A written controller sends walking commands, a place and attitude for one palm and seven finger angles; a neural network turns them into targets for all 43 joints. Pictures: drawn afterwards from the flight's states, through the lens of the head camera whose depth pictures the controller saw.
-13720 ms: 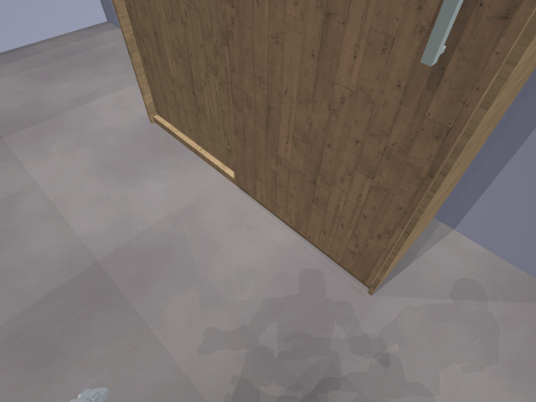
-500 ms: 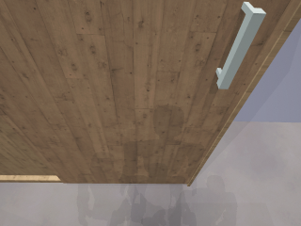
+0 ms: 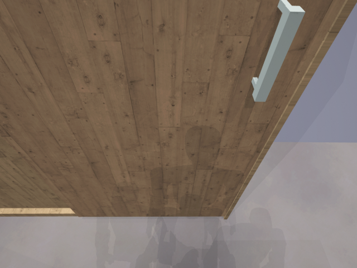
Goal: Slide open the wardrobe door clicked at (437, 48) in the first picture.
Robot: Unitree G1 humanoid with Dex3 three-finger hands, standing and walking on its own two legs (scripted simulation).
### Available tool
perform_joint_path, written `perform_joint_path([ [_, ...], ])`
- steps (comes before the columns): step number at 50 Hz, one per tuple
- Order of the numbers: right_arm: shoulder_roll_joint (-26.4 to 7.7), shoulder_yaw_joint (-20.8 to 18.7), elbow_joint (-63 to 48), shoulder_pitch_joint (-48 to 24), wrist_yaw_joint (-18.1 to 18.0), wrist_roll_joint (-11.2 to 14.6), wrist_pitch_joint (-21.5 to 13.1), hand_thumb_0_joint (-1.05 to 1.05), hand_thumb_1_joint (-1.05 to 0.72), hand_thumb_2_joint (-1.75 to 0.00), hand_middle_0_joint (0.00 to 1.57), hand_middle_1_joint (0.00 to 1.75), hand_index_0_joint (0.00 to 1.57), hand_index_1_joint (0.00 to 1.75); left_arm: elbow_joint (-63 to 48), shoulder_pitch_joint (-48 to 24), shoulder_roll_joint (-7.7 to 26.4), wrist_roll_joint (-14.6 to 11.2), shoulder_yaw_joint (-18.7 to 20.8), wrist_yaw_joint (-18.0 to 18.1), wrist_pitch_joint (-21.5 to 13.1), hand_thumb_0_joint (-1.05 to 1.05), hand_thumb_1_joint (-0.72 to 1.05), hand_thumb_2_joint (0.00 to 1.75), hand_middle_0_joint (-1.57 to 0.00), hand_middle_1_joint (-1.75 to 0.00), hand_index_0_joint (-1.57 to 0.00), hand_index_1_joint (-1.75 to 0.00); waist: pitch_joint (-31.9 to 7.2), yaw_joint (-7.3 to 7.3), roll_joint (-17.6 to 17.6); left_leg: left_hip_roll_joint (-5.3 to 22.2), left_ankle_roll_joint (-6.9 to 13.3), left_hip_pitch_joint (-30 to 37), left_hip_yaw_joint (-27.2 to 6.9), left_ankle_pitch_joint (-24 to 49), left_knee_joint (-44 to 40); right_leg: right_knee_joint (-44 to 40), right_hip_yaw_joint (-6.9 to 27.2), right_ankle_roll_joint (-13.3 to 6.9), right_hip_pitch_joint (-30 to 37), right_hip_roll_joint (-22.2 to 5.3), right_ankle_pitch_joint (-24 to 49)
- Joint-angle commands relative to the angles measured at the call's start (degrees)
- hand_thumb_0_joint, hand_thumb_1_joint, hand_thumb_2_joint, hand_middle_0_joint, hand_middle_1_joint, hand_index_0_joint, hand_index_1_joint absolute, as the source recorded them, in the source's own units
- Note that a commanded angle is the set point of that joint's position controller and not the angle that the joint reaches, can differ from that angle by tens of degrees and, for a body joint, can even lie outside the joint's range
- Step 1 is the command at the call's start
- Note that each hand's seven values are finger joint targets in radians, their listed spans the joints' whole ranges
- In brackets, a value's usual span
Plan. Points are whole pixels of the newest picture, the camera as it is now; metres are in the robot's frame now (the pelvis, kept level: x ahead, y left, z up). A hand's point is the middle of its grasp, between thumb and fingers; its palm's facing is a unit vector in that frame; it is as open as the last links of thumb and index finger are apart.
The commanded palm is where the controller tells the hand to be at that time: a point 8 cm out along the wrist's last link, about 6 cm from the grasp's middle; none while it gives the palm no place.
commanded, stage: look again from close up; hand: right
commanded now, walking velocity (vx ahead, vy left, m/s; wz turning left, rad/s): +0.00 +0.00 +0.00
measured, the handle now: (270, 54) +0.45 -0.14 +0.26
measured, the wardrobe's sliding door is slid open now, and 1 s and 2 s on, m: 0.00 0.00 0.00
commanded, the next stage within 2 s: raise the hand with hooked fingers in 0.16 s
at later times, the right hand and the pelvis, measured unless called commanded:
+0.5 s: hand (288, 235) +0.20 -0.20 +0.03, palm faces +0.12 +0.99 +0.00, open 7.7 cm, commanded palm +0.11 -0.25 -0.02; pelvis -0.03 -0.02 -0.02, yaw -1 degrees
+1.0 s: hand (323, 243) +0.17 -0.23 +0.07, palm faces -0.03 +1.00 -0.09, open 10.5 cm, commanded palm +0.13 -0.29 +0.09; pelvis -0.05 -0.03 -0.03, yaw -3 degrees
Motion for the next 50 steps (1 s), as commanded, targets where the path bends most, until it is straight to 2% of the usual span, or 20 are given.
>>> perform_joint_path([
  [1,-6.69,-1.0,-1.68,2.95,-0.5,-0.2,-0.96,0.0,-0.9,-0.9,0.2,0.3,0.2,0.3,-1.26,3.91,5.22,-0.15,0.72,0.39,-0.96,0.0,0.9,0.9,-0.2,-0.3,-0.2,-0.3,0.86,-0.06,0.32,7.87,-0.18,1.52,-7.89,11.16,-4.78,-2.91,3.04,-2.46,-3.39,-3.61,7.78],
  [12,-6.57,-1.02,-1.46,2.91,-0.52,-0.21,-1.03,0.0,-0.9,-0.9,0.2,0.3,0.2,0.3,-1.09,3.88,5.63,-0.17,0.8,0.44,-1.23,0.0,0.9,0.9,-0.2,-0.3,-0.2,-0.3,-0.37,-0.05,0.11,7.89,-0.24,2.23,-7.23,13.41,-3.59,-3.14,3.56,-2.73,-2.68,-4.01,10.11],
  [13,-6.02,-0.65,1.32,9.67,-2.85,-0.43,-1.47,0.0,-0.9,-0.9,0.2,0.3,0.2,0.3,-5.1,-2.9,7.2,-1.01,1.49,-0.3,-1.27,0.0,0.9,0.9,-0.2,-0.3,-0.2,-0.3,0.43,-2.4,-1.03,11.95,-3.22,1.79,-11.03,34.69,-2.95,10.16,-0.26,-1.25,-7.76,-4.29,6.55],
  [14,-27.79,-15.95,-80.13,-29.03,-2.29,11.83,-12.7,0.0,-0.88,-0.89,0.2,0.32,0.2,0.32,-22.34,-3.71,16.53,-0.77,4.02,5.5,-8.72,0.0,0.9,0.9,-0.2,-0.3,-0.2,-0.3,-21.29,3.95,-16.11,5.98,-3.79,6.8,-7.64,32.01,-2.21,4.01,0.91,-1.47,7.97,2.5,14.58],
  [15,-16.66,-6.62,-77.25,-13.57,-4.28,7.98,-11.32,0.0,-0.85,-0.88,0.2,0.33,0.2,0.33,-23.44,-5.28,11.63,-1.63,0.05,6.39,-14.46,0.0,0.9,0.9,-0.2,-0.3,-0.2,-0.3,-25.57,-0.11,-17.76,4.77,0.49,11.67,-5.61,22.11,2.65,1.55,-0.63,-2.2,6.27,2.64,22.07],
  [16,-1.34,-0.5,-61.31,7.03,-4.55,7.63,-4.53,0.0,-0.83,-0.87,0.21,0.34,0.21,0.34,-23.76,-3.07,8.99,-2.09,0.27,4.64,-16.98,0.0,0.9,0.9,-0.2,-0.3,-0.2,-0.3,-17.89,-0.44,-7.01,2.91,-0.39,6.87,-2.67,17.13,2.54,1.56,0.7,-2.67,1.45,0.76,25.18],
  [17,-0.77,1.25,-70.3,2.21,-3.46,10.72,-5.2,0.0,-0.81,-0.86,0.21,0.36,0.21,0.36,-25.2,-3.78,11.71,-3.81,0.92,4.17,-18.09,0.0,0.9,0.9,-0.2,-0.3,-0.2,-0.3,-11.85,0.92,-0.33,2.8,-1.57,1.91,-1.8,14.9,2.1,3.43,2.3,-3.23,-1.15,0.91,18.81],
  [18,-4.56,-2.03,-72.49,-0.84,-2.5,10.84,-7.65,0.0,-0.78,-0.85,0.21,0.37,0.21,0.37,-27.04,-5.08,13.42,-3.19,2.08,4.11,-19.28,0.0,0.9,0.9,-0.2,-0.3,-0.2,-0.3,-9.22,1.89,6.03,2.63,-2.29,-2.39,-1.65,9.0,1.82,4.66,2.91,-3.6,-4.54,1.36,12.76],
  [19,-3.53,-3.32,-64.76,3.92,-1.12,11.04,-9.31,0.0,-0.76,-0.84,0.21,0.39,0.21,0.39,-27.59,-4.96,13.19,-2.6,2.86,3.73,-19.57,0.0,0.9,0.9,-0.2,-0.3,-0.2,-0.3,-1.66,3.05,11.07,2.45,-2.58,-8.12,-1.25,3.14,1.06,5.92,3.34,-3.8,-8.86,1.51,8.01],
  [20,-2.62,-4.3,-62.59,6.29,1.43,11.91,-12.87,0.0,-0.74,-0.83,0.21,0.4,0.21,0.4,-28.89,-3.71,13.83,-2.05,3.61,2.51,-19.84,0.0,0.9,0.9,-0.2,-0.3,-0.2,-0.3,-2.08,2.1,12.71,2.14,-2.81,-11.23,-0.97,-0.76,2.61,8.14,3.46,-3.22,-12.46,2.44,4.85],
  [23,0.3,-6.4,-55.42,23.15,12.28,15.14,-24.75,0.0,-0.67,-0.8,0.22,0.45,0.22,0.45,-34.65,-7.58,13.49,-1.29,4.51,-0.91,-19.48,0.0,0.9,0.9,-0.2,-0.3,-0.2,-0.3,-3.86,-2.52,11.52,2.34,-1.75,-14.32,-1.18,-1.47,12.02,15.49,2.68,-1.57,-23.35,3.46,1.03],
  [25,-4.46,-9.48,-56.54,23.83,20.54,14.78,-31.25,0.0,-0.62,-0.78,0.22,0.48,0.22,0.48,-38.44,-8.3,14.5,-1.49,5.19,-3.39,-17.98,0.0,0.9,0.9,-0.2,-0.3,-0.2,-0.3,-7.88,-3.09,5.24,2.95,-0.47,-13.37,-2.62,5.45,17.39,20.34,1.84,-1.2,-25.03,4.28,3.9],
  [27,-8.17,-11.9,-61.72,22.4,24.19,15.07,-29.08,0.0,-0.57,-0.76,0.22,0.51,0.22,0.51,-43.35,-10.2,14.73,-2.5,5.08,-3.62,-16.44,0.0,0.9,0.9,-0.2,-0.3,-0.2,-0.3,-12.64,-4.32,3.37,3.3,-0.75,-13.45,-4.23,4.59,18.97,22.07,0.44,-2.29,-27.05,4.73,3.23],
  [29,-10.46,-15.42,-68.73,17.26,23.49,18.01,-24.08,0.0,-0.53,-0.74,0.23,0.54,0.23,0.54,-46.16,-10.73,14.73,-3.15,4.8,-2.7,-14.48,0.0,0.9,0.9,-0.2,-0.3,-0.2,-0.3,-13.75,-4.14,1.66,2.8,-1.37,-14.43,-4.38,-2.58,17.71,21.41,0.49,-2.44,-27.2,4.85,-1.11],
  [31,-9.44,-14.61,-78.22,11.28,20.67,19.31,-21.56,0.0,-0.48,-0.72,0.23,0.57,0.23,0.57,-48.48,-9.7,13.7,-3.2,3.9,-1.48,-13.72,0.0,0.9,0.9,-0.2,-0.3,-0.2,-0.3,-13.72,-2.52,0.37,2.11,-1.71,-15.44,-3.9,-5.2,17.26,20.99,1.72,-2.9,-26.01,4.2,-2.51],
  [32,-9.26,-13.38,-84.32,7.75,18.82,18.71,-21.52,0.0,-0.46,-0.71,0.23,0.58,0.23,0.58,-48.74,-8.71,13.3,-3.12,3.54,-1.06,-13.75,0.0,0.9,0.9,-0.2,-0.3,-0.2,-0.3,-14.66,-1.67,-3.49,1.63,-1.64,-16.08,-3.33,-3.69,17.81,20.84,2.47,-3.01,-23.73,3.56,-1.76],
  [35,-10.23,-9.93,-93.99,-1.27,14.43,15.78,-23.49,0.0,-0.39,-0.68,0.24,0.63,0.24,0.63,-46.61,-5.89,13.08,-2.53,2.5,0.05,-14.54,0.0,0.9,0.9,-0.2,-0.3,-0.2,-0.3,-14.97,1.61,-6.86,0.85,-1.5,-18.15,-2.77,-1.22,18.23,21.46,4.85,-3.35,-19.49,2.27,0.02],
  [39,-10.55,-6.76,-88.3,-4.89,16.26,14.47,-21.98,0.0,-0.29,-0.64,0.24,0.69,0.24,0.69,-43.35,-6.26,13.8,-3.1,0.76,1.14,-16.27,0.0,0.9,0.9,-0.2,-0.3,-0.2,-0.3,-8.43,3.5,-6.92,0.77,-1.5,-19.28,-2.07,-6.8,15.3,19.06,6.67,-3.45,-20.19,1.85,-5.88],
  [45,-14.58,-14.28,-80.46,-1.52,19.76,17.37,-9.9,0.0,-0.15,-0.58,0.25,0.78,0.25,0.78,-42.57,-9.21,13.1,-4.33,-0.66,2.48,-18.36,0.0,0.9,0.9,-0.2,-0.3,-0.2,-0.3,-10.92,-0.7,-2.84,1.63,-1.8,-9.95,-1.49,-7.09,9.96,13.24,6.75,-3.1,-18.42,2.0,-5.46],
  [50,-17.67,-20.89,-82.82,-3.64,19.09,20.92,-7.16,0.0,-0.04,-0.53,0.26,0.86,0.26,0.86,-41.44,-9.91,12.81,-3.97,-1.28,2.54,-20.46,0.0,0.9,0.9,-0.2,-0.3,-0.2,-0.3,-12.08,-2.49,-0.58,1.83,-2.02,-4.6,-1.5,-2.95,7.54,10.74,6.23,-2.9,-16.15,1.95,-0.18],
])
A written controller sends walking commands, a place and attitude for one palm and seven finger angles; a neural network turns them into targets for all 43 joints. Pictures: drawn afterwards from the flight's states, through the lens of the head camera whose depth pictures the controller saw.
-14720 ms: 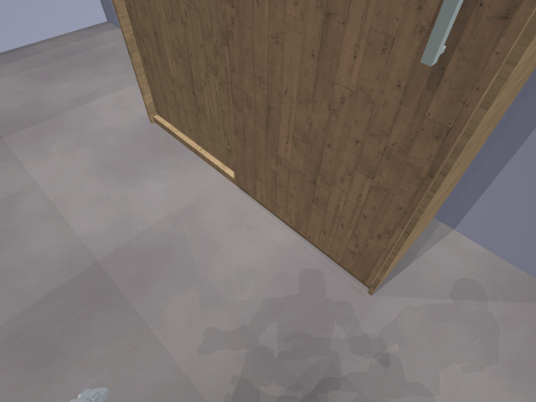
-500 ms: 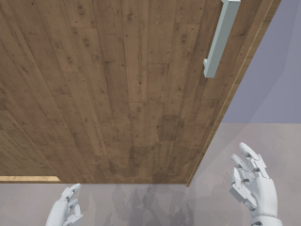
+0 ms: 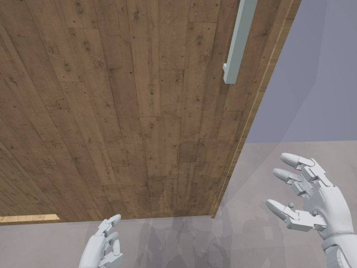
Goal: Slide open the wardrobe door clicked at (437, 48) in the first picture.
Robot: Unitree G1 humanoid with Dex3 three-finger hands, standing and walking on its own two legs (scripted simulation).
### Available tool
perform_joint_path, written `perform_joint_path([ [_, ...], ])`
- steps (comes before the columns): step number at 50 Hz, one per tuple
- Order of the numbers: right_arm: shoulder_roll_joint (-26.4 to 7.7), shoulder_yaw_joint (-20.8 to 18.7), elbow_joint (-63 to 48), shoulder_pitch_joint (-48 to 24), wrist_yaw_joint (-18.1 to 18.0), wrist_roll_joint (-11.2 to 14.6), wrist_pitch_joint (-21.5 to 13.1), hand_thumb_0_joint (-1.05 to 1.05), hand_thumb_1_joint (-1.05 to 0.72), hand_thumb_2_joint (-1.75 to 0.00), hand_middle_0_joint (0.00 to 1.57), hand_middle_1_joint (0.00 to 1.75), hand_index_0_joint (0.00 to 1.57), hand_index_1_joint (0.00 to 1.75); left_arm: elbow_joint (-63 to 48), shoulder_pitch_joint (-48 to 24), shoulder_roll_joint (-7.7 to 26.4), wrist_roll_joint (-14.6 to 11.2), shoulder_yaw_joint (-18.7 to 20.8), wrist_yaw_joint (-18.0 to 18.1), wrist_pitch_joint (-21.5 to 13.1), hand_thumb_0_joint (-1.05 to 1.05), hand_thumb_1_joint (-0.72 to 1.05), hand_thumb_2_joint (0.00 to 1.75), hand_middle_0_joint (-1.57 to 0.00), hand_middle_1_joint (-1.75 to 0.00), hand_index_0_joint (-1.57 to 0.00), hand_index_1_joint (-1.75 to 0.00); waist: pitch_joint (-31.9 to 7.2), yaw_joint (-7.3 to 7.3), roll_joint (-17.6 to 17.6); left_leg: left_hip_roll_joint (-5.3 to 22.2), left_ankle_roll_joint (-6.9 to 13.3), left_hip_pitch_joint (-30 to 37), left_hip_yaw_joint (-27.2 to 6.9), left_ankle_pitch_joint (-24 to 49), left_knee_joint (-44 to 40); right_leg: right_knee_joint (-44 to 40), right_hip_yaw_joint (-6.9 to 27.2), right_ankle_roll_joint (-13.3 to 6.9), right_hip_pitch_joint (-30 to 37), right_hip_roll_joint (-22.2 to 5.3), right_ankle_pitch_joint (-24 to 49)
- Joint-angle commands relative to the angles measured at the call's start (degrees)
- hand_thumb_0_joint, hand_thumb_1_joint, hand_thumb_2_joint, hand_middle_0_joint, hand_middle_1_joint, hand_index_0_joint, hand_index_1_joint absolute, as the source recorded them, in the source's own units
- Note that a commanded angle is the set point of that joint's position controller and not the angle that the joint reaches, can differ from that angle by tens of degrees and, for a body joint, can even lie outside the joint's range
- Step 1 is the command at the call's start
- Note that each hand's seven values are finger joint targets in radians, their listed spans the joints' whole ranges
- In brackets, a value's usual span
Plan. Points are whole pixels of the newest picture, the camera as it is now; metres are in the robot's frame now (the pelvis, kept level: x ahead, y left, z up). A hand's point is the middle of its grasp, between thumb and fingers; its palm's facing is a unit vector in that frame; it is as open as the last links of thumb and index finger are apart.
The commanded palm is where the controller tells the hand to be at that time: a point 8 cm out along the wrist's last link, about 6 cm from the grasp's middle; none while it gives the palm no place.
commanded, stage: raise the hand with hooked fingers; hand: right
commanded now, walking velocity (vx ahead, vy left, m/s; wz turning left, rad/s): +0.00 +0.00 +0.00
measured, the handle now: (235, 38) +0.50 -0.09 +0.29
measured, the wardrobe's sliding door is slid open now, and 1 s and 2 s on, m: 0.00 0.00 0.00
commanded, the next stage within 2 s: move the hooked fingers beside the handle in 1.36 s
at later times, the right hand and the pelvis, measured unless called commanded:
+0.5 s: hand (344, 151) +0.27 -0.24 +0.22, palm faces +0.04 +0.99 -0.12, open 13.3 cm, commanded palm +0.23 -0.29 +0.23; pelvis +0.02 +0.01 +0.02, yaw +0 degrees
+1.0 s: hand out of the picture +0.30 -0.27 +0.31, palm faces +0.02 +0.99 -0.14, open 14.0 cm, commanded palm +0.26 -0.31 +0.30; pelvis +0.01 +0.01 +0.03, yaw +0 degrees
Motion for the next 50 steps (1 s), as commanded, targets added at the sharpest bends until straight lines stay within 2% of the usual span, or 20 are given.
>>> perform_joint_path([
  [1,-9.56,-9.85,-12.81,-6.76,-0.75,3.38,-1.85,0.0,-0.01,-0.52,0.26,0.87,0.26,0.87,-10.09,-8.63,10.27,-0.53,4.82,1.15,-6.34,0.0,0.9,0.9,-0.2,-0.3,-0.2,-0.3,-6.42,-1.84,1.59,-1.25,0.22,9.04,-3.08,2.72,-9.74,-12.75,3.63,0.1,1.83,0.42,7.91],
  [2,-9.35,-9.74,-12.66,-7.57,-0.57,3.57,-1.63,0.0,0.01,-0.51,0.27,0.88,0.27,0.88,-9.85,-8.36,10.37,-0.57,4.87,1.16,-6.78,0.0,0.9,0.9,-0.2,-0.3,-0.2,-0.3,-6.25,-1.67,2.31,-1.27,0.03,9.08,-3.18,2.77,-10.33,-13.13,3.46,0.04,2.36,0.44,7.84],
  [7,-10.98,-10.2,-13.82,-12.58,0.77,3.22,0.75,0.0,0.13,-0.46,0.27,0.96,0.27,0.96,-8.58,-7.82,11.06,-1.06,5.19,1.66,-8.33,0.0,0.9,0.9,-0.2,-0.3,-0.2,-0.3,-5.2,-1.66,-0.64,-1.13,0.0,11.12,-3.42,6.03,-12.56,-15.36,2.93,-0.13,6.79,0.56,10.0],
  [9,-12.47,-11.47,-13.53,-14.23,0.9,3.0,2.4,0.0,0.17,-0.44,0.28,0.99,0.28,0.99,-8.21,-8.16,11.4,-1.12,5.28,2.1,-8.4,0.0,0.9,0.9,-0.2,-0.3,-0.2,-0.3,-4.04,-2.08,0.53,-1.24,0.02,12.13,-3.47,7.01,-13.58,-16.24,2.84,-0.35,7.8,0.51,11.01],
  [11,-14.5,-13.18,-14.8,-17.23,1.17,3.13,3.73,0.0,0.22,-0.42,0.28,1.02,0.28,1.02,-8.01,-8.27,11.51,-1.15,5.2,2.44,-8.37,0.0,0.9,0.9,-0.2,-0.3,-0.2,-0.3,-4.52,-2.39,-0.77,-1.13,0.05,13.39,-3.38,8.91,-14.07,-17.2,2.88,-0.34,9.55,0.73,12.37],
  [12,-15.21,-13.82,-15.21,-18.7,1.3,3.22,4.33,0.0,0.24,-0.41,0.28,1.03,0.28,1.03,-7.95,-8.45,11.4,-1.17,5.17,2.56,-8.27,0.0,0.9,0.9,-0.2,-0.3,-0.2,-0.3,-4.92,-2.45,-2.25,-1.15,0.13,13.99,-3.36,9.79,-14.26,-17.68,2.87,-0.26,10.73,0.75,13.15],
  [16,-17.29,-16.44,-13.27,-22.86,2.04,4.18,7.15,0.0,0.34,-0.37,0.29,1.1,0.29,1.1,-7.52,-9.25,11.41,-1.33,4.65,2.97,-7.21,0.0,0.9,0.9,-0.2,-0.3,-0.2,-0.3,-3.76,-2.82,-1.49,-1.26,0.19,15.88,-3.53,12.9,-15.77,-18.94,2.73,-0.25,12.65,0.94,15.25],
  [20,-18.44,-16.59,-12.22,-27.65,3.58,4.18,11.04,0.0,0.43,-0.33,0.29,1.15,0.29,1.15,-7.64,-10.41,11.31,-1.72,4.05,3.11,-5.8,0.0,0.9,0.9,-0.2,-0.3,-0.2,-0.3,-3.57,-2.84,-3.48,-1.21,0.28,16.73,-3.74,15.43,-16.89,-19.94,2.42,-0.37,14.96,1.05,16.76],
  [23,-20.09,-16.95,-10.56,-32.74,4.81,3.87,14.27,0.0,0.5,-0.3,0.3,1.2,0.3,1.2,-7.86,-11.12,11.28,-2.03,3.75,3.22,-4.45,0.0,0.9,0.9,-0.2,-0.3,-0.2,-0.3,-3.42,-2.6,-2.06,-1.32,0.14,16.83,-3.72,15.0,-17.77,-20.89,2.71,-0.55,16.08,1.04,16.34],
  [25,-21.71,-17.88,-8.81,-34.93,5.37,3.72,16.38,0.0,0.5,-0.3,0.3,1.2,0.3,1.2,-7.88,-11.65,11.3,-2.19,3.31,3.16,-3.36,0.0,0.9,0.9,-0.2,-0.3,-0.2,-0.3,-3.29,-2.62,-0.99,-1.27,0.06,17.25,-3.91,15.15,-18.64,-21.16,2.52,-0.65,16.24,1.18,16.32],
  [30,-27.15,-21.72,-8.19,-42.57,6.82,3.84,19.78,0.0,0.5,-0.3,0.3,1.2,0.3,1.2,-8.56,-13.64,11.18,-2.25,2.8,2.89,-1.44,0.0,0.9,0.9,-0.2,-0.3,-0.2,-0.3,-7.21,-3.17,-2.46,-0.84,0.22,19.8,-4.54,18.3,-19.19,-21.08,2.53,-0.84,18.46,1.61,19.04],
  [31,-27.06,-21.29,-6.76,-43.63,7.18,3.75,20.54,0.0,0.5,-0.3,0.3,1.2,0.3,1.2,-8.45,-13.76,11.06,-2.45,2.6,2.85,-1.0,0.0,0.9,0.9,-0.2,-0.3,-0.2,-0.3,-6.83,-2.92,-0.81,-0.97,0.15,19.57,-4.05,17.98,-19.3,-21.38,2.64,-0.8,18.39,1.55,18.86],
  [36,-30.08,-21.78,-1.56,-49.54,9.16,3.28,23.83,0.0,0.5,-0.3,0.3,1.2,0.3,1.2,-8.48,-14.73,11.53,-2.84,2.5,2.34,0.32,0.0,0.9,0.9,-0.2,-0.3,-0.2,-0.3,-6.41,-3.0,-0.71,-0.52,0.13,18.8,-4.76,17.01,-20.15,-21.65,2.85,-1.05,18.51,1.69,18.12],
  [38,-31.51,-22.06,-1.81,-52.69,9.77,2.95,24.71,0.0,0.5,-0.3,0.3,1.2,0.3,1.2,-8.92,-15.32,11.79,-3.07,2.57,2.15,0.56,0.0,0.9,0.9,-0.2,-0.3,-0.2,-0.3,-7.77,-3.18,-2.08,-0.41,0.31,19.03,-4.55,16.96,-19.91,-21.88,3.0,-1.02,19.15,1.85,18.41],
  [39,-32.11,-22.2,-0.03,-52.24,10.01,2.88,25.39,0.0,0.5,-0.3,0.3,1.2,0.3,1.2,-8.97,-15.7,11.63,-2.98,2.34,2.0,0.73,0.0,0.9,0.9,-0.2,-0.3,-0.2,-0.3,-6.73,-3.48,-2.17,-0.23,0.32,18.88,-5.36,17.07,-20.14,-21.32,3.01,-1.04,18.56,1.75,18.71],
  [41,-33.42,-22.47,1.47,-55.5,10.39,2.64,26.4,0.0,0.5,-0.3,0.3,1.2,0.3,1.2,-8.65,-15.56,12.09,-3.21,2.4,1.93,1.19,0.0,0.9,0.9,-0.2,-0.3,-0.2,-0.3,-7.13,-3.12,-0.56,-0.2,0.3,18.61,-4.78,15.47,-20.32,-22.02,3.28,-1.09,18.44,1.71,17.65],
  [43,-35.52,-23.48,2.13,-58.67,10.82,2.38,26.98,0.0,0.5,-0.3,0.3,1.2,0.3,1.2,-8.93,-15.81,12.46,-3.29,2.64,1.9,1.15,0.0,0.9,0.9,-0.2,-0.3,-0.2,-0.3,-7.67,-3.27,-1.06,-0.17,0.4,18.07,-4.81,14.1,-20.39,-22.23,3.56,-1.26,18.97,1.91,16.94],
  [46,-32.16,-21.28,6.0,-53.38,12.04,2.61,28.2,0.0,0.5,-0.3,0.3,1.2,0.3,1.2,-9.15,-15.28,12.74,-3.58,2.89,1.28,1.89,0.0,0.9,0.9,-0.2,-0.3,-0.2,-0.3,-6.97,-3.22,0.63,-0.05,0.27,17.47,-4.85,15.21,-19.87,-21.66,3.07,-1.15,18.12,1.73,17.43],
  [49,-31.4,-20.86,6.01,-51.18,12.61,2.87,28.82,0.0,0.5,-0.3,0.3,1.2,0.3,1.2,-10.01,-15.72,12.87,-3.73,3.0,0.88,2.38,0.0,0.9,0.9,-0.2,-0.3,-0.2,-0.3,-5.88,-3.56,0.18,0.0,0.33,16.26,-5.14,13.12,-19.85,-21.5,3.0,-0.93,17.22,1.52,16.16],
  [50,-33.02,-22.13,4.75,-52.48,12.39,3.04,28.69,0.0,0.5,-0.3,0.3,1.2,0.3,1.2,-10.18,-15.65,13.18,-3.7,3.1,0.93,2.46,0.0,0.9,0.9,-0.2,-0.3,-0.2,-0.3,-6.37,-3.49,0.39,0.09,0.32,16.03,-5.36,11.82,-19.94,-21.53,3.12,-1.01,17.11,1.59,15.15],
])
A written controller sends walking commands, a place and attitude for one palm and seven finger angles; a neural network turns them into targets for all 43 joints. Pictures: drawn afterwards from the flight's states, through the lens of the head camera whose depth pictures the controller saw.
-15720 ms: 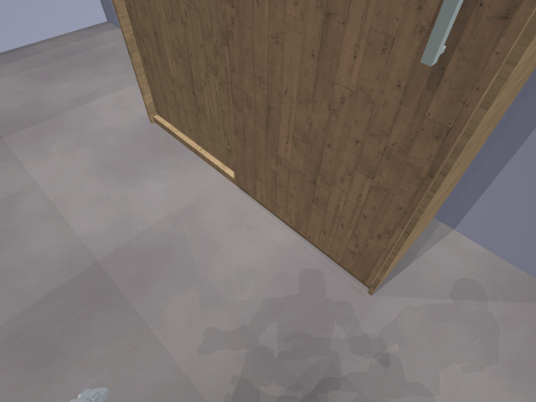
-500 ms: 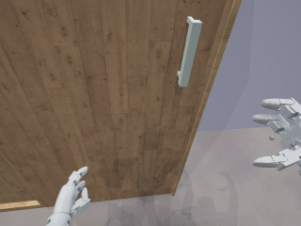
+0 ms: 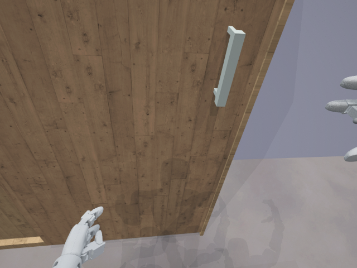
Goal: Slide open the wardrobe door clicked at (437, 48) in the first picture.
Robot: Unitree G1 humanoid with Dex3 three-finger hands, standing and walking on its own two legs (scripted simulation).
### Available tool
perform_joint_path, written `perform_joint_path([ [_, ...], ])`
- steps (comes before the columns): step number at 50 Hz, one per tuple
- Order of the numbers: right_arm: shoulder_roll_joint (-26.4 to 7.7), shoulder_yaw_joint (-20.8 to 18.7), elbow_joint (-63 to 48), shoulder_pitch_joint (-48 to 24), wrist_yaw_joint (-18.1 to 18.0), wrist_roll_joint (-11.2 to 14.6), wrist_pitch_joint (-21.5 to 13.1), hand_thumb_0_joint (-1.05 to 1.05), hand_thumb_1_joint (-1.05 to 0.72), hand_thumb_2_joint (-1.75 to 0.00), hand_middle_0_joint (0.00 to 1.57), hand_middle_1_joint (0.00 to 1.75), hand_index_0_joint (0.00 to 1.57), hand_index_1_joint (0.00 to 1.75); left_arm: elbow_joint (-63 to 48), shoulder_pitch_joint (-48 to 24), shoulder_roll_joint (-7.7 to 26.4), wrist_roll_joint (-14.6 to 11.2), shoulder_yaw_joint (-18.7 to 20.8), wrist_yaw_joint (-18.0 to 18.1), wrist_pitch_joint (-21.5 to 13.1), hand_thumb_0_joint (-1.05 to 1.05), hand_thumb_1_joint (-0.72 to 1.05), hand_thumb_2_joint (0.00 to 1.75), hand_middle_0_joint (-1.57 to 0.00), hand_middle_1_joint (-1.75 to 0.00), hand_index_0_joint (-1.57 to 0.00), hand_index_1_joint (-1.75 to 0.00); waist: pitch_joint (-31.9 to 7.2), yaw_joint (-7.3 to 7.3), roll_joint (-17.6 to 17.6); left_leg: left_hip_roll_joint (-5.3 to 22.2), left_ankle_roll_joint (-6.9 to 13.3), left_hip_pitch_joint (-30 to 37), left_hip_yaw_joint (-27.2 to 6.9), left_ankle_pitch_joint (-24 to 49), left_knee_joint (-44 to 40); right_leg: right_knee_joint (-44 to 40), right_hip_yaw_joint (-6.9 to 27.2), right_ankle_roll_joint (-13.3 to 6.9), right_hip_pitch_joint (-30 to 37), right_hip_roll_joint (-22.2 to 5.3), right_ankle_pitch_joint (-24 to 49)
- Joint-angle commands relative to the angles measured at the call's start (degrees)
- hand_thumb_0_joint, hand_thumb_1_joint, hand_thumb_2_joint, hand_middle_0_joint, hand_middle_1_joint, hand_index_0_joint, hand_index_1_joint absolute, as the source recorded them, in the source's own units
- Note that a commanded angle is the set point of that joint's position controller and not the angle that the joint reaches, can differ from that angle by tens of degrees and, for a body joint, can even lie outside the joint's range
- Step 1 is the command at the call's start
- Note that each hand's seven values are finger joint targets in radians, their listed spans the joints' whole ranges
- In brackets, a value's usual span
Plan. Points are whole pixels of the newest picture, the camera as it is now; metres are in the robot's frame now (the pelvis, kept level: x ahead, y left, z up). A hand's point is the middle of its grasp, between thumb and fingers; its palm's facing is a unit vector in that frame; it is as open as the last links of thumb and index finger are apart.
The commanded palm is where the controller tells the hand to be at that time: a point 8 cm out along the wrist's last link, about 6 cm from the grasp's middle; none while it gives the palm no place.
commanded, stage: raise the hand with hooked fingers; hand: right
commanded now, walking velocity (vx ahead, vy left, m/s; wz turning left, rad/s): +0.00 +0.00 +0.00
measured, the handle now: (225, 68) +0.49 -0.10 +0.26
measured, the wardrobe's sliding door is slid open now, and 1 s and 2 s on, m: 0.00 0.00 0.00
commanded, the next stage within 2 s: move the hooked fingers beside the handle in 0.36 s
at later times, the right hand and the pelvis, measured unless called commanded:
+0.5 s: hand (354, 126) +0.28 -0.29 +0.27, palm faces +0.03 +0.99 -0.14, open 14.0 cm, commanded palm +0.25 -0.32 +0.27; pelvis +0.00 -0.01 +0.00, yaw +0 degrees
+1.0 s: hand (312, 107) +0.34 -0.25 +0.26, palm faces -0.01 +1.00 -0.09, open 14.0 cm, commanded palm +0.31 -0.28 +0.27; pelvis +0.01 -0.01 +0.00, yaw +0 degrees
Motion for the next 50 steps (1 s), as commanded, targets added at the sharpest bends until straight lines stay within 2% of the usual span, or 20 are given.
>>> perform_joint_path([
  [1,-15.95,-5.05,-10.37,-16.13,-0.18,1.31,-2.54,0.0,0.5,-0.3,0.3,1.2,0.3,1.2,-11.59,-11.08,6.21,-0.15,2.69,0.16,-3.56,0.0,0.9,0.9,-0.2,-0.3,-0.2,-0.3,-8.21,-0.57,2.99,0.48,0.11,0.99,-4.83,5.95,-4.16,-2.81,3.93,-1.61,0.38,0.78,7.94],
  [5,-17.94,-6.83,-16.92,-19.16,-2.46,1.07,-4.43,0.0,0.5,-0.3,0.3,1.2,0.3,1.2,-12.01,-11.28,5.63,0.22,2.54,0.61,-4.15,0.0,0.9,0.9,-0.2,-0.3,-0.2,-0.3,-9.69,-0.62,-1.68,0.23,0.56,1.13,-4.53,4.33,-4.2,-3.29,3.88,-1.46,2.1,0.7,7.77],
  [8,-17.33,-6.78,-18.55,-19.6,-3.56,0.65,-5.07,0.0,0.5,-0.3,0.3,1.2,0.3,1.2,-11.76,-10.72,5.31,0.38,2.42,1.06,-4.67,0.0,0.9,0.9,-0.2,-0.3,-0.2,-0.3,-10.17,-0.52,-3.7,-0.11,0.77,1.39,-3.65,6.23,-3.57,-3.95,4.18,-1.31,3.42,0.62,9.2],
  [9,-17.77,-7.34,-17.79,-17.97,-3.67,0.63,-4.87,0.0,0.5,-0.3,0.3,1.2,0.3,1.2,-11.54,-10.89,5.07,0.55,2.35,1.06,-4.72,0.0,0.9,0.9,-0.2,-0.3,-0.2,-0.3,-9.54,-0.98,-3.02,0.06,0.75,1.84,-4.21,6.53,-4.02,-3.55,3.9,-1.39,2.66,0.54,9.41],
  [13,-15.36,-4.62,-14.19,-18.93,-3.02,0.07,-3.37,0.0,0.5,-0.3,0.3,1.2,0.3,1.2,-10.57,-10.23,5.34,0.21,2.29,1.33,-4.81,0.0,0.9,0.9,-0.2,-0.3,-0.2,-0.3,-7.28,0.04,-2.97,-0.03,0.54,0.21,-3.65,6.47,-4.03,-4.27,3.87,-1.34,2.65,0.47,8.42],
  [14,-14.98,-4.48,-12.61,-17.23,-2.7,0.28,-2.95,0.0,0.5,-0.3,0.3,1.2,0.3,1.2,-10.48,-10.23,5.24,0.28,2.25,1.15,-4.77,0.0,0.9,0.9,-0.2,-0.3,-0.2,-0.3,-6.57,-0.19,-0.02,-0.05,0.47,0.36,-3.88,6.89,-4.44,-3.91,4.03,-1.43,1.81,0.33,8.77],
  [16,-15.03,-3.87,-12.14,-18.32,-2.17,0.18,-2.44,0.0,0.5,-0.3,0.3,1.2,0.3,1.2,-10.36,-10.34,5.54,0.07,2.2,1.08,-4.64,0.0,0.9,0.9,-0.2,-0.3,-0.2,-0.3,-6.74,0.15,0.72,0.01,0.31,0.0,-3.67,6.31,-4.31,-4.03,4.2,-1.49,1.61,0.43,8.01],
  [17,-15.25,-3.97,-12.19,-18.53,-1.9,0.12,-2.36,0.0,0.5,-0.3,0.3,1.2,0.3,1.2,-10.52,-10.38,5.57,0.11,2.29,1.01,-4.69,0.0,0.9,0.9,-0.2,-0.3,-0.2,-0.3,-7.63,0.08,-0.95,0.1,0.38,0.03,-3.81,6.14,-4.15,-3.95,4.2,-1.46,2.08,0.56,7.89],
  [19,-15.04,-3.78,-13.28,-18.03,-1.59,0.38,-2.66,0.0,0.5,-0.3,0.3,1.2,0.3,1.2,-10.9,-10.7,5.14,0.2,2.09,0.84,-4.6,0.0,0.9,0.9,-0.2,-0.3,-0.2,-0.3,-8.07,-0.16,-1.19,0.12,0.58,0.53,-4.01,7.1,-4.1,-3.52,4.18,-1.35,2.41,0.44,9.08],
  [22,-15.94,-5.06,-13.44,-18.23,-1.37,0.85,-3.21,0.0,0.5,-0.3,0.3,1.2,0.3,1.2,-10.93,-10.43,5.44,0.29,2.15,0.89,-4.55,0.0,0.9,0.9,-0.2,-0.3,-0.2,-0.3,-9.31,0.05,1.68,-0.01,0.38,0.98,-3.41,8.04,-3.75,-3.46,4.5,-1.55,2.57,0.54,9.59],
  [25,-13.14,-2.44,-16.24,-19.76,-1.6,1.05,-3.75,0.0,0.5,-0.3,0.3,1.2,0.3,1.2,-10.87,-10.78,4.91,0.36,1.94,0.77,-4.75,0.0,0.9,0.9,-0.2,-0.3,-0.2,-0.3,-9.77,0.28,-1.84,0.07,0.65,0.49,-3.64,9.39,-3.51,-3.41,4.32,-1.27,4.07,0.42,10.63],
  [29,-11.83,-0.22,-11.5,-22.93,-3.13,0.01,-2.91,0.0,0.5,-0.3,0.3,1.2,0.3,1.2,-9.5,-10.54,4.78,0.32,1.93,1.17,-4.87,0.0,0.9,0.9,-0.2,-0.3,-0.2,-0.3,-6.67,0.67,-0.38,0.13,0.47,-1.54,-3.73,5.58,-4.41,-3.97,4.6,-1.21,2.41,0.29,7.58],
  [30,-12.64,-0.39,-11.09,-24.71,-3.72,-0.68,-2.79,0.0,0.5,-0.3,0.3,1.2,0.3,1.2,-9.13,-10.26,5.11,0.22,2.04,1.28,-4.77,0.0,0.9,0.9,-0.2,-0.3,-0.2,-0.3,-7.0,0.97,-0.64,0.16,0.51,-1.5,-3.51,5.46,-4.14,-4.25,4.75,-1.19,2.33,0.26,7.57],
  [31,-11.32,1.11,-11.53,-26.91,-4.1,-0.93,-2.87,0.0,0.5,-0.3,0.3,1.2,0.3,1.2,-9.22,-10.48,4.91,0.24,2.08,1.29,-4.88,0.0,0.9,0.9,-0.2,-0.3,-0.2,-0.3,-7.63,1.14,-0.81,0.33,0.54,-1.35,-3.53,5.84,-3.92,-4.23,4.94,-1.18,2.68,0.38,7.86],
  [38,-11.63,0.39,-11.88,-28.14,-5.65,-1.64,-4.0,0.0,0.5,-0.3,0.3,1.2,0.3,1.2,-9.79,-10.47,4.52,0.63,2.13,1.21,-4.33,0.0,0.9,0.9,-0.2,-0.3,-0.2,-0.3,-12.89,0.37,-1.04,0.52,1.04,1.79,-3.42,10.94,-2.42,-3.65,4.99,-1.11,4.2,0.41,12.64],
  [40,-12.01,-0.57,-10.37,-25.88,-5.91,-1.53,-3.66,0.0,0.5,-0.3,0.3,1.2,0.3,1.2,-9.46,-10.26,4.64,0.64,2.18,1.05,-3.8,0.0,0.9,0.9,-0.2,-0.3,-0.2,-0.3,-12.31,0.25,1.66,0.61,0.8,2.53,-3.49,12.18,-2.63,-3.48,4.41,-1.35,2.89,0.19,13.18],
  [41,-10.29,1.13,-10.03,-27.02,-5.91,-1.68,-3.37,0.0,0.5,-0.3,0.3,1.2,0.3,1.2,-9.5,-10.42,4.5,0.59,2.16,0.99,-3.71,0.0,0.9,0.9,-0.2,-0.3,-0.2,-0.3,-11.88,0.52,0.8,0.68,0.77,1.89,-3.55,12.1,-2.42,-3.53,4.44,-1.24,2.79,0.25,12.88],
  [43,-10.43,0.76,-9.25,-26.49,-6.52,-1.97,-2.67,0.0,0.5,-0.3,0.3,1.2,0.3,1.2,-9.54,-10.29,4.66,0.56,2.44,0.94,-3.58,0.0,0.9,0.9,-0.2,-0.3,-0.2,-0.3,-11.57,0.27,-0.45,0.72,0.86,1.45,-3.5,12.0,-2.06,-3.55,4.35,-1.16,2.58,0.2,12.85],
  [45,-10.79,0.61,-7.88,-26.65,-7.16,-2.11,-1.98,0.0,0.5,-0.3,0.3,1.2,0.3,1.2,-9.25,-10.28,4.97,0.53,2.52,0.93,-3.24,0.0,0.9,0.9,-0.2,-0.3,-0.2,-0.3,-10.92,0.39,1.9,0.86,0.65,1.21,-3.63,11.67,-2.41,-3.33,4.19,-1.33,1.44,0.11,12.16],
  [50,-9.0,2.7,-13.13,-31.27,-8.35,-2.54,-3.14,0.0,0.5,-0.3,0.3,1.2,0.3,1.2,-9.81,-10.39,4.5,0.57,2.75,1.2,-3.3,0.0,0.9,0.9,-0.2,-0.3,-0.2,-0.3,-14.75,0.89,-0.26,0.88,0.79,2.56,-3.87,15.37,-1.46,-2.53,3.96,-1.42,4.43,0.12,15.85],
])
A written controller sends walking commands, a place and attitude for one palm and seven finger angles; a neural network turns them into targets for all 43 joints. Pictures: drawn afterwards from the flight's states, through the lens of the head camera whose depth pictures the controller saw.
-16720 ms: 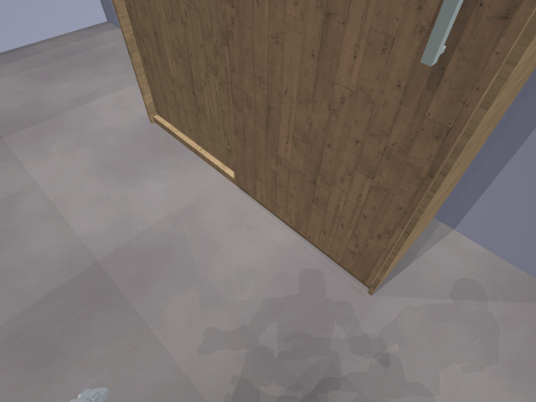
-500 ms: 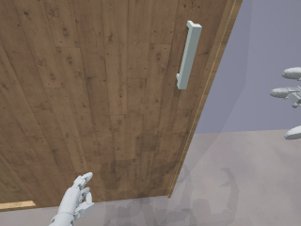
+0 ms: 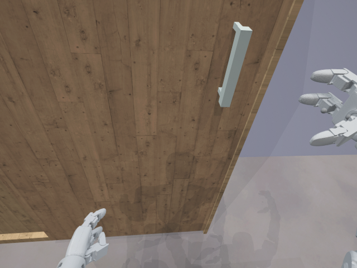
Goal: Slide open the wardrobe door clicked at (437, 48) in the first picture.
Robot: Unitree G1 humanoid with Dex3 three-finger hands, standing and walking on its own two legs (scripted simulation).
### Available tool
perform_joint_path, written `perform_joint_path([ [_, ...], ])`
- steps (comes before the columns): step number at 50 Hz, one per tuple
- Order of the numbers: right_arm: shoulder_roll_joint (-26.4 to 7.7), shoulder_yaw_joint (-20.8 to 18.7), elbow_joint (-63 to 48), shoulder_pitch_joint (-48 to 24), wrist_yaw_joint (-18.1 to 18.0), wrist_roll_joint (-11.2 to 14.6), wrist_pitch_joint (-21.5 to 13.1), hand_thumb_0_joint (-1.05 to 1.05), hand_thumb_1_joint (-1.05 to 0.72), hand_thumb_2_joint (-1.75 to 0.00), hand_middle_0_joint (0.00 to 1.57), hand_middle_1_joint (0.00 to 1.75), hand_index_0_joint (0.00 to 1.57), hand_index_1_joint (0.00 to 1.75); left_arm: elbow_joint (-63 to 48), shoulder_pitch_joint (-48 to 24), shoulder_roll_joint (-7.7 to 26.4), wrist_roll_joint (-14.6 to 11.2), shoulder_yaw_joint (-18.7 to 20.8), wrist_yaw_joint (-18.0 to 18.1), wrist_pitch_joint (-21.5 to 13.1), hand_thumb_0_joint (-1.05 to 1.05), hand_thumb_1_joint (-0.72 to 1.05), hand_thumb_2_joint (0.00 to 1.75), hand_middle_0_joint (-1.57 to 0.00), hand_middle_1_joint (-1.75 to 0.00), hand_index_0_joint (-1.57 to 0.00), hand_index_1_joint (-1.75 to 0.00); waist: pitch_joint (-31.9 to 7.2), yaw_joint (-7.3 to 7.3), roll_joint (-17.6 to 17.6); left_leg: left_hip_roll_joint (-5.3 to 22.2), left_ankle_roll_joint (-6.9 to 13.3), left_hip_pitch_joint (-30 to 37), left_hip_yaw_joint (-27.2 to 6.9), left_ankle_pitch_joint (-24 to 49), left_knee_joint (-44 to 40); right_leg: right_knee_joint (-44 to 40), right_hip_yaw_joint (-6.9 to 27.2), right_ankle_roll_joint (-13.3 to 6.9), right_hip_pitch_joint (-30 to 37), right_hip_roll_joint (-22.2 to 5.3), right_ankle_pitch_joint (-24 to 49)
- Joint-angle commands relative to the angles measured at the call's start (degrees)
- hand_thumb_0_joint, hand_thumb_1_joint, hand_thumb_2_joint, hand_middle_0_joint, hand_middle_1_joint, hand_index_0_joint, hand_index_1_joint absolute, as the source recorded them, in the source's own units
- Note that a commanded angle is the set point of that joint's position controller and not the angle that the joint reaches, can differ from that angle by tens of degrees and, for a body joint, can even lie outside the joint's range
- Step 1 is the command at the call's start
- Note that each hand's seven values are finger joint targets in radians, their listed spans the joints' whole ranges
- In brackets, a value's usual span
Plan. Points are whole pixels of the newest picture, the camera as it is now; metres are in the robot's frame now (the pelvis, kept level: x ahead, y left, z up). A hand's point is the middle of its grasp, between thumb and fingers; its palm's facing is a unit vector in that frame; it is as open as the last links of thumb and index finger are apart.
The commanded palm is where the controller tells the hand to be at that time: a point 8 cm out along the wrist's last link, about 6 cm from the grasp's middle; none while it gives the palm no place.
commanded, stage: move the hooked fingers beside the handle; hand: right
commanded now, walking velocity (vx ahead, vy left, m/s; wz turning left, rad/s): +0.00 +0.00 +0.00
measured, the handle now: (230, 66) +0.48 -0.09 +0.26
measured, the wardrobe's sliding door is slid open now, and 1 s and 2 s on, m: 0.00 0.00 0.00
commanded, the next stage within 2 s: feel for the door with the fingertips in 1.86 s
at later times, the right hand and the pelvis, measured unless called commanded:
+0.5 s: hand (291, 93) +0.37 -0.19 +0.27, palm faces -0.04 +1.00 -0.06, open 14.0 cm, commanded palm +0.34 -0.24 +0.27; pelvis +0.00 +0.01 +0.00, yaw +0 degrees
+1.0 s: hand (267, 80) +0.41 -0.16 +0.27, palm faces -0.04 +1.00 -0.03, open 14.0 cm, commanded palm +0.40 -0.21 +0.27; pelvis +0.00 +0.00 +0.00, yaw +1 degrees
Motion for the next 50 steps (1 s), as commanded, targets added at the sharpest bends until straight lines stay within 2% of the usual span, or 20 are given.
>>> perform_joint_path([
  [1,-13.93,-2.98,-15.68,-25.05,-1.33,0.91,-4.9,0.0,0.5,-0.3,0.3,1.2,0.3,1.2,-10.71,-10.16,5.91,0.01,2.57,0.68,-3.95,0.0,0.9,0.9,-0.2,-0.3,-0.2,-0.3,-14.93,-0.31,-2.13,0.31,1.42,4.03,-3.21,17.14,-2.06,-2.27,4.53,-0.83,5.83,-0.49,17.31],
  [4,-13.15,-3.21,-14.83,-22.91,-2.05,1.15,-4.79,0.0,0.5,-0.3,0.3,1.2,0.3,1.2,-10.2,-9.92,5.93,0.15,2.7,0.77,-3.82,0.0,0.9,0.9,-0.2,-0.3,-0.2,-0.3,-14.7,-0.67,0.51,0.23,1.34,4.56,-3.0,18.9,-1.81,-1.94,4.58,-0.86,5.52,-0.65,18.86],
  [8,-11.24,-1.73,-12.65,-23.82,-3.41,0.54,-2.87,0.0,0.5,-0.3,0.3,1.2,0.3,1.2,-9.62,-10.47,5.92,-0.04,2.7,0.86,-3.24,0.0,0.9,0.9,-0.2,-0.3,-0.2,-0.3,-12.13,-0.4,0.37,0.5,1.18,2.92,-2.91,16.72,-1.65,-2.47,4.35,-0.76,3.9,-0.58,16.32],
  [9,-10.73,-1.09,-11.81,-23.87,-3.94,0.34,-2.46,0.0,0.5,-0.3,0.3,1.2,0.3,1.2,-9.28,-10.42,5.94,-0.02,2.75,0.8,-3.05,0.0,0.9,0.9,-0.2,-0.3,-0.2,-0.3,-11.54,-0.32,2.24,0.42,1.08,2.7,-3.01,16.46,-2.04,-2.3,4.23,-0.98,3.74,-0.66,16.04],
  [12,-11.41,-0.59,-9.24,-28.46,-5.0,-0.16,-1.67,0.0,0.5,-0.3,0.3,1.2,0.3,1.2,-8.59,-10.47,6.1,-0.14,2.72,1.22,-2.58,0.0,0.9,0.9,-0.2,-0.3,-0.2,-0.3,-10.8,0.46,2.35,0.58,0.92,1.53,-3.31,13.98,-2.32,-2.37,4.41,-1.14,2.85,-0.39,13.24],
  [16,-10.12,1.17,-10.94,-32.83,-5.66,-0.6,-3.07,0.0,0.5,-0.3,0.3,1.2,0.3,1.2,-8.88,-10.47,5.61,0.14,2.77,1.43,-2.41,0.0,0.9,0.9,-0.2,-0.3,-0.2,-0.3,-15.26,0.74,0.53,0.8,1.09,3.44,-3.77,17.51,-1.79,-1.56,4.12,-1.34,5.27,-0.19,16.27],
  [19,-9.56,1.64,-7.1,-33.1,-5.91,-0.66,-3.72,0.0,0.5,-0.3,0.3,1.2,0.3,1.2,-8.13,-9.8,5.61,0.15,2.79,1.51,-2.03,0.0,0.9,0.9,-0.2,-0.3,-0.2,-0.3,-14.46,0.97,2.27,0.72,1.04,3.48,-3.81,17.49,-2.14,-1.61,3.97,-1.37,4.6,-0.39,16.0],
  [21,-10.38,0.81,-5.63,-33.91,-6.38,-0.93,-3.83,0.0,0.5,-0.3,0.3,1.2,0.3,1.2,-7.98,-9.4,5.74,0.18,2.91,1.52,-1.88,0.0,0.9,0.9,-0.2,-0.3,-0.2,-0.3,-14.74,0.86,2.73,0.76,1.15,3.86,-3.7,17.86,-1.85,-1.85,4.15,-1.33,4.19,-0.4,16.11],
  [27,-8.74,2.63,-1.78,-36.16,-7.41,-1.54,-3.54,0.0,0.5,-0.3,0.3,1.2,0.3,1.2,-7.72,-8.85,5.83,-0.01,3.19,1.4,-1.13,0.0,0.9,0.9,-0.2,-0.3,-0.2,-0.3,-14.12,1.33,3.15,0.91,1.07,3.57,-3.94,17.78,-2.2,-2.06,3.59,-1.51,3.1,-0.41,15.6],
  [28,-7.35,4.32,-2.6,-38.4,-7.54,-1.7,-3.74,0.0,0.5,-0.3,0.3,1.2,0.3,1.2,-7.87,-8.86,5.66,-0.06,3.14,1.42,-1.07,0.0,0.9,0.9,-0.2,-0.3,-0.2,-0.3,-14.32,1.64,1.17,0.96,1.2,3.09,-4.0,17.44,-2.17,-2.13,3.64,-1.42,3.68,-0.35,15.47],
  [29,-5.99,5.59,-1.68,-38.74,-7.82,-1.74,-4.0,0.0,0.5,-0.3,0.3,1.2,0.3,1.2,-7.67,-8.55,5.65,-0.03,3.22,1.47,-1.08,0.0,0.9,0.9,-0.2,-0.3,-0.2,-0.3,-13.9,2.03,2.34,0.89,1.2,2.73,-3.95,17.1,-2.36,-2.11,3.86,-1.43,3.83,-0.58,15.58],
  [31,-7.28,4.54,-0.64,-41.59,-8.67,-1.72,-4.52,0.0,0.5,-0.3,0.3,1.2,0.3,1.2,-7.22,-8.17,5.88,0.0,3.33,1.67,-1.06,0.0,0.9,0.9,-0.2,-0.3,-0.2,-0.3,-14.34,2.07,2.75,0.83,1.19,2.72,-4.03,15.75,-2.64,-2.41,4.04,-1.48,3.56,-0.47,14.23],
  [34,-6.16,5.13,-0.09,-43.05,-9.72,-1.75,-5.63,0.0,0.5,-0.3,0.3,1.2,0.3,1.2,-6.91,-7.5,5.76,0.24,3.51,1.64,-1.16,0.0,0.9,0.9,-0.2,-0.3,-0.2,-0.3,-15.72,2.09,3.34,0.74,1.26,3.46,-4.06,16.15,-2.78,-2.64,4.0,-1.62,4.4,-0.59,15.17],
  [35,-8.74,2.54,-0.07,-42.8,-10.24,-1.96,-5.85,0.0,0.5,-0.3,0.3,1.2,0.3,1.2,-6.92,-7.24,5.92,0.34,3.67,1.64,-1.14,0.0,0.9,0.9,-0.2,-0.3,-0.2,-0.3,-16.76,1.58,2.86,0.78,1.32,4.17,-4.28,16.51,-2.74,-2.7,3.88,-1.59,4.46,-0.66,15.45],
  [38,-6.75,4.01,2.14,-43.21,-10.93,-2.44,-6.01,0.0,0.5,-0.3,0.3,1.2,0.3,1.2,-6.83,-6.7,5.69,0.31,3.69,1.52,-0.88,0.0,0.9,0.9,-0.2,-0.3,-0.2,-0.3,-15.98,1.87,3.05,0.81,1.35,4.38,-4.28,16.81,-2.79,-3.17,3.51,-1.55,3.6,-0.61,15.32],
  [39,-7.53,3.33,3.62,-42.0,-11.17,-2.61,-6.06,0.0,0.5,-0.3,0.3,1.2,0.3,1.2,-6.48,-6.26,6.0,0.36,3.96,1.48,-0.71,0.0,0.9,0.9,-0.2,-0.3,-0.2,-0.3,-15.91,1.76,5.16,0.79,1.22,5.08,-4.23,17.62,-2.97,-3.1,3.39,-1.68,3.19,-0.84,16.07],
  [43,-7.53,3.75,4.53,-44.28,-11.46,-3.07,-6.16,0.0,0.5,-0.3,0.3,1.2,0.3,1.2,-6.61,-5.6,5.97,0.2,4.04,1.4,-0.5,0.0,0.9,0.9,-0.2,-0.3,-0.2,-0.3,-15.61,1.99,2.53,0.87,1.39,4.85,-4.59,17.69,-3.14,-3.42,3.03,-1.68,2.81,-0.69,15.38],
  [44,-7.94,3.48,6.28,-42.74,-11.57,-3.24,-6.2,0.0,0.5,-0.3,0.3,1.2,0.3,1.2,-6.43,-5.32,6.2,0.24,4.21,1.46,-0.28,0.0,0.9,0.9,-0.2,-0.3,-0.2,-0.3,-15.31,1.97,4.78,0.77,1.28,5.01,-4.51,17.72,-3.3,-3.37,3.05,-1.77,2.5,-0.89,15.68],
  [45,-7.15,4.42,6.85,-44.57,-11.5,-3.18,-6.38,0.0,0.5,-0.3,0.3,1.2,0.3,1.2,-6.24,-5.11,6.22,0.11,4.12,1.53,-0.2,0.0,0.9,0.9,-0.2,-0.3,-0.2,-0.3,-14.29,2.47,4.52,0.76,1.3,4.29,-4.43,16.99,-3.45,-3.73,3.08,-1.72,2.13,-1.0,14.93],
  [50,-3.33,7.61,5.43,-50.49,-12.05,-3.06,-8.22,0.0,0.5,-0.3,0.3,1.2,0.3,1.2,-5.85,-4.39,5.87,0.19,4.44,1.56,-0.9,0.0,0.9,0.9,-0.2,-0.3,-0.2,-0.3,-16.61,3.53,1.7,0.51,1.52,3.03,-4.55,16.92,-3.51,-3.38,3.24,-1.75,5.16,-1.02,15.83],
])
